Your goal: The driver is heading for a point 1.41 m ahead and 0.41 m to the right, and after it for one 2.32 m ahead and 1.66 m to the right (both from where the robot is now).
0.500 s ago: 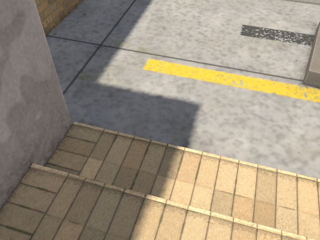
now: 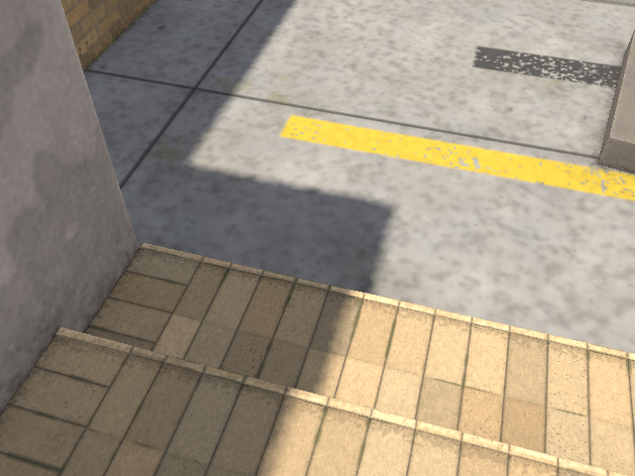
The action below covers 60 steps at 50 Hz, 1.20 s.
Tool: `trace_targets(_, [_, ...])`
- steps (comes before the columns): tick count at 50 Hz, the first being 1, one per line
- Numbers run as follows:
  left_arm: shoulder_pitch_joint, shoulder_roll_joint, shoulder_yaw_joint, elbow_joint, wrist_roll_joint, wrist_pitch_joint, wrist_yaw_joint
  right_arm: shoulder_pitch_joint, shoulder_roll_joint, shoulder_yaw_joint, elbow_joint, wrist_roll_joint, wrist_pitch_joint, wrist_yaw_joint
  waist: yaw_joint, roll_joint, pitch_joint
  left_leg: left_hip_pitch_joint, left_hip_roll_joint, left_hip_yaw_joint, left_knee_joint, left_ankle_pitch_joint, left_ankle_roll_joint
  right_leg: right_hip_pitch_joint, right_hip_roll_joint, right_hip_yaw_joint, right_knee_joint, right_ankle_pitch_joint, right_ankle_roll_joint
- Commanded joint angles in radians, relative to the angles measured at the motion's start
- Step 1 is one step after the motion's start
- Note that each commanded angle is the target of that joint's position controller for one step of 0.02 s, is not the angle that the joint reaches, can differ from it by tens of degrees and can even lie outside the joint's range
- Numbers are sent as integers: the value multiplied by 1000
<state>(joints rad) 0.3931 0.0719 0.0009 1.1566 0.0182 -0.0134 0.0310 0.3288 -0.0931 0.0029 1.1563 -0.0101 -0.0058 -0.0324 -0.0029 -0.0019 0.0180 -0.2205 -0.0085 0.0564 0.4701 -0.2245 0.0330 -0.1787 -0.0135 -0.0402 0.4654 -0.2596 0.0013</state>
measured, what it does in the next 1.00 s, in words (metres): shifts its weight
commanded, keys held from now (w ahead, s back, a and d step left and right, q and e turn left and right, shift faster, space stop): no key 0.74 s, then w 0.26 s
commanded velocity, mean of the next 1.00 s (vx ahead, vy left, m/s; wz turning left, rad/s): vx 0.05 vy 0.00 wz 0.00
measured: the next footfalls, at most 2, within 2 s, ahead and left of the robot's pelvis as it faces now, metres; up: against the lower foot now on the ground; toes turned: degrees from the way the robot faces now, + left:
left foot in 1.30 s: +0.30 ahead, +0.11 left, +0.00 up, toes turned +3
right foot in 1.80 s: +0.55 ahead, -0.15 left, -0.11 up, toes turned -11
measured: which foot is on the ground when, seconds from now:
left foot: down 0.00-1.00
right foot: down 0.00-1.00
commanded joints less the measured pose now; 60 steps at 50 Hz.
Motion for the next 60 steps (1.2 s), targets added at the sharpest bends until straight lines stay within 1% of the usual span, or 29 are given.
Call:
trace_targets(1, [103, 43, 5, 8, 0, -1, 3, 76, -57, -7, -7, 0, -6, -2, -1, -5, 92, -26, 102, -128, -110, 3, 1, -64, -82, 95, -97, 36, -17])
trace_targets(22, [87, 40, 3, 15, -3, -3, 5, 90, -47, -10, 0, 4, -17, -5, -3, -5, 85, 3, 101, -122, -107, 73, 6, -36, -87, 94, -92, 89, -17])
trace_targets(23, [75, 121, 34, 3, 4, -27, -70, 97, -75, -24, 8, -15, -44, 83, 4, 18, 145, -49, 46, -58, -97, -25, 27, -114, -13, 2, -57, -23, -27])
trace_targets(24, [70, 121, 37, 4, 20, -39, -107, 84, -94, -31, 2, -25, -59, 127, 5, 13, 119, -33, 46, -55, -85, -33, 30, -125, -13, 7, -63, -27, -30])
trace_targets(25, [64, 91, 35, 1, 26, -43, -120, 86, -81, -33, -2, -27, -66, 145, 4, 4, 106, -33, 48, -52, -74, -19, 34, -130, -16, 6, -56, -22, -36])
trace_targets(26, [72, 77, 35, 5, 21, -46, -120, 100, -69, -33, 1, -21, -72, 147, 3, 0, 87, -24, 51, -51, -62, -11, 35, -128, -19, 5, -48, -21, -40])
trace_targets(30, [35, 85, 38, -12, 2, -57, -102, 73, -75, -38, -17, -8, -80, 132, 6, 7, 33, -32, 54, -55, -16, 71, 38, -136, -24, 8, 0, 20, -37])
trace_targets(37, [28, 111, 41, -30, -9, -62, -95, 73, -87, -43, -32, 2, -80, 124, 9, 1, 15, -45, 51, -51, 27, 144, 42, -137, -26, 12, 44, 86, -34])
trace_targets(38, [47, 109, 40, -23, -7, -59, -95, 89, -82, -42, -24, 2, -78, 123, 10, 3, 18, -48, 54, -55, 11, 57, 44, -132, -26, 12, 32, 16, -35])
trace_targets(39, [56, 125, 48, -22, 2, -56, -91, 105, -103, -52, -20, -5, -76, 117, 5, 9, 49, -64, 58, -67, -13, -113, 61, -148, -19, 9, 29, -114, -45])
trace_targets(40, [59, 154, 63, -30, 19, -56, -81, 112, -144, -68, -24, -20, -77, 107, 3, 22, 82, -87, 76, -103, -38, -317, 96, -174, -16, 13, 35, -264, -66])
trace_targets(41, [54, 164, 73, -45, 36, -59, -68, 112, -159, -77, -29, -36, -81, 94, 6, 32, 117, -111, 118, -171, -68, -451, 142, -199, -28, 40, 30, -349, -94])
trace_targets(43, [14, 112, 72, -79, 45, -75, -39, 107, -129, -77, -50, -49, -93, 65, -1, 50, 133, -89, 195, -299, -139, -484, 225, -202, -39, 72, 44, -315, -142])
trace_targets(45, [-3, 57, 62, -101, 30, -97, -19, 82, -130, -81, -66, -38, -100, 44, 4, 83, 105, -44, 257, -380, -197, -394, 276, -139, -27, 39, 95, -190, -151])
trace_targets(46, [14, 47, 62, -102, 27, -108, -14, 60, -137, -83, -75, -32, -98, 37, 18, 77, 100, -54, 269, -379, -201, -334, 282, -84, -23, 17, 104, -147, -152])
trace_targets(47, [2, 58, 56, -105, 9, -94, -23, 27, -189, -98, -87, 15, -76, 20, 12, 127, 116, -7, 199, -301, -123, -241, 170, -139, 8, -10, 111, -107, -109])
trace_targets(48, [39, 80, 62, -98, 11, -92, -27, 57, -166, -94, -80, 13, -71, 17, 8, 98, 96, 22, 182, -263, -62, -165, 147, -133, 2, 1, 103, -93, -103])
trace_targets(49, [123, 104, 83, -72, 30, -116, -26, 37, -114, -79, -95, -45, -83, 35, 52, -34, 43, -89, 192, -253, -19, -176, 221, 34, -34, 57, 69, -102, -166])
trace_targets(50, [223, 102, 83, -36, 40, -133, -20, -54, -113, -85, -129, -64, -95, 44, 108, -107, 88, -297, 94, -146, 156, -165, 185, 187, -110, 220, -16, -65, -241])
trace_targets(51, [411, 163, 96, 18, 62, -145, -14, -167, -86, -85, -186, -74, -113, 55, 185, -264, 77, -593, -33, -25, 460, -248, 118, 437, -283, 534, -149, 106, -358])
trace_targets(52, [522, 195, 93, 55, 79, -147, -8, -216, -79, -88, -218, -50, -137, 55, 222, -198, 143, -889, -8, -169, 576, -374, 119, 595, -418, 662, -206, 184, -407])
trace_targets(53, [494, 159, 80, 65, 84, -145, -5, -266, -96, -98, -236, -33, -150, 48, 194, -71, 172, -947, 20, -231, 626, -311, 117, 607, -424, 611, -195, 251, -381])
trace_targets(54, [386, 128, 69, 44, 73, -143, -14, -240, -101, -102, -223, -27, -145, 41, 128, -35, 149, -866, 55, -185, 678, -229, 101, 524, -389, 485, -188, 326, -344])
trace_targets(55, [190, 183, 72, -46, -9, -100, -7, -276, -155, -98, -254, 5, -111, 40, 50, 9, 197, -716, 62, -39, 535, -132, 54, 302, -290, 331, -180, 400, -218])
trace_targets(56, [102, 168, 64, -83, -17, -87, -10, -263, -107, -87, -255, 2, -90, 49, 24, -37, 161, -522, 43, -9, 415, -50, 29, 136, -214, 244, -234, 329, -177])
trace_targets(57, [86, 151, 55, -86, -12, -80, -9, -276, -73, -77, -268, 0, -72, 61, 24, -99, 165, -360, 14, 31, 311, 5, 15, 5, -163, 178, -270, 271, -149])
trace_targets(58, [215, 73, 32, -32, 35, -106, -36, -259, 33, -52, -259, -65, -78, 75, 33, -160, 94, -272, 80, -52, 380, 22, 53, 2, -207, 177, -319, 162, -218])
trace_targets(59, [217, 79, 31, -30, 57, -118, -41, -227, 0, -53, -256, -69, -85, 83, 18, -124, 170, -301, 72, -54, 366, 57, 83, -30, -221, 177, -322, 116, -234])
trace_targets(60, [178, 105, 32, -50, 62, -126, -46, -236, -40, -57, -255, -66, -95, 85, 11, -79, 157, -250, 50, -28, 298, 81, 99, -65, -199, 143, -313, 107, -239])
Keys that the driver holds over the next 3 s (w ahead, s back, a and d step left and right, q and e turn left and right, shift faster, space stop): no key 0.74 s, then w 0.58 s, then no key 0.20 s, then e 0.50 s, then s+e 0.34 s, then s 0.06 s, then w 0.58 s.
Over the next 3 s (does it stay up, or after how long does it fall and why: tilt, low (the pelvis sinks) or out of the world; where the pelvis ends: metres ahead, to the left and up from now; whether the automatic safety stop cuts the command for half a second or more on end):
stays up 0.40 -0.07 -0.06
